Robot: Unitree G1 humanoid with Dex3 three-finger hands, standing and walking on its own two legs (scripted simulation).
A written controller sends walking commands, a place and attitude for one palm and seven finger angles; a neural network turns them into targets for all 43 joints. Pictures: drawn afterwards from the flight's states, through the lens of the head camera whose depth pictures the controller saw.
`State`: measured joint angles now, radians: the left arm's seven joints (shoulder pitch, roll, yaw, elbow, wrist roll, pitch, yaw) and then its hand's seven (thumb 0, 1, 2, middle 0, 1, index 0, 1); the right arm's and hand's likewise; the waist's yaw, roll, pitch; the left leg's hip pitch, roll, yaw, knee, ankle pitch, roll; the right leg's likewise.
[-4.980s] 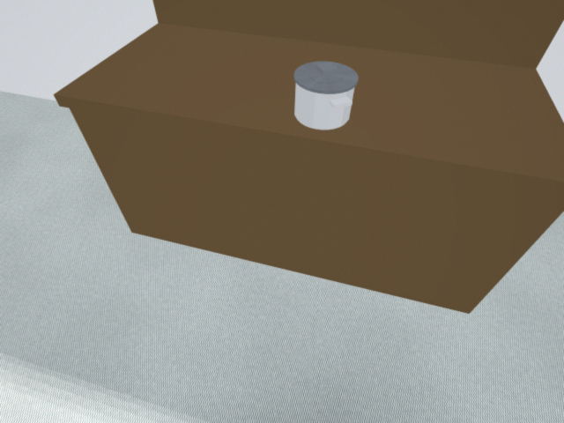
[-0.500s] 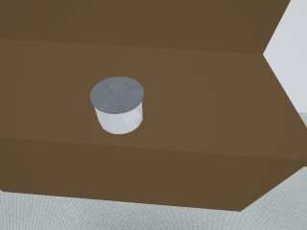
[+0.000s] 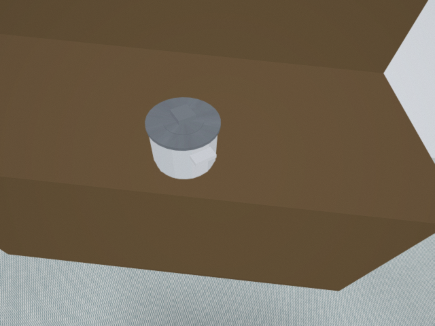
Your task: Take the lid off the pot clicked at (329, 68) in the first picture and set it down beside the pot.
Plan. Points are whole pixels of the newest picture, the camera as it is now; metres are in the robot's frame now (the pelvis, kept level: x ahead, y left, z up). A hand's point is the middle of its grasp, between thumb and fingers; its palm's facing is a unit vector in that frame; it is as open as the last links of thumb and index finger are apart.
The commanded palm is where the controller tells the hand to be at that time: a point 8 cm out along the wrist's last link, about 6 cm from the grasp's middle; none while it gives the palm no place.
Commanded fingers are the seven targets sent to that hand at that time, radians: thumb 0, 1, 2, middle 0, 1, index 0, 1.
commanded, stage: look again from close up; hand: left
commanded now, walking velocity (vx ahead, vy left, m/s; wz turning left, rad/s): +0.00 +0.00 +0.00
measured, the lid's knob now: (183, 114) +0.52 +0.12 +0.08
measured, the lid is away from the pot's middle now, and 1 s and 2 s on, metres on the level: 0.00 0.00 0.00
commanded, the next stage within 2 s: lift the closed hand beside the body in 0.18 s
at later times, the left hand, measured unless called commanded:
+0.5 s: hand (120, 320) +0.14 +0.18 -0.07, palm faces +0.14 -0.94 -0.32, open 6.3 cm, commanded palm +0.09 +0.23 -0.04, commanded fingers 0.00 0.90 0.90 -0.73 -0.88 -0.73 -0.88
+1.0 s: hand out of the picture +0.12 +0.19 -0.02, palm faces +0.25 -0.91 -0.34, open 3.1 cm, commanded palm +0.08 +0.24 +0.02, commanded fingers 0.00 0.90 0.90 -1.30 -1.50 -1.30 -1.50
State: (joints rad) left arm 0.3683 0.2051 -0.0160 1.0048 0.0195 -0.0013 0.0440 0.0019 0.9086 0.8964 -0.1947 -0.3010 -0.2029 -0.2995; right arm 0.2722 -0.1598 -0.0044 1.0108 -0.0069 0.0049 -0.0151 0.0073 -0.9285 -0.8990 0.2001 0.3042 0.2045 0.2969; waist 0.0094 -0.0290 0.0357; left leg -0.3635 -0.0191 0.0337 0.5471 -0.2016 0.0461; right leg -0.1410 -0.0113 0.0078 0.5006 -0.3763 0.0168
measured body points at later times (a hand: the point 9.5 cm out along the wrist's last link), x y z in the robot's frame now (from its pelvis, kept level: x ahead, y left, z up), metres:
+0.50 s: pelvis +0.00 -0.01 +0.00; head -0.01 -0.02 +0.45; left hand +0.13 +0.23 -0.05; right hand +0.15 -0.24 -0.10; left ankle +0.05 +0.09 -0.73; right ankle -0.07 -0.14 -0.73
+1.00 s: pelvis +0.00 -0.04 +0.01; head +0.00 -0.05 +0.46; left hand +0.10 +0.24 +0.00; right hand +0.19 -0.25 -0.08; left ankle +0.05 +0.09 -0.73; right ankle -0.07 -0.14 -0.73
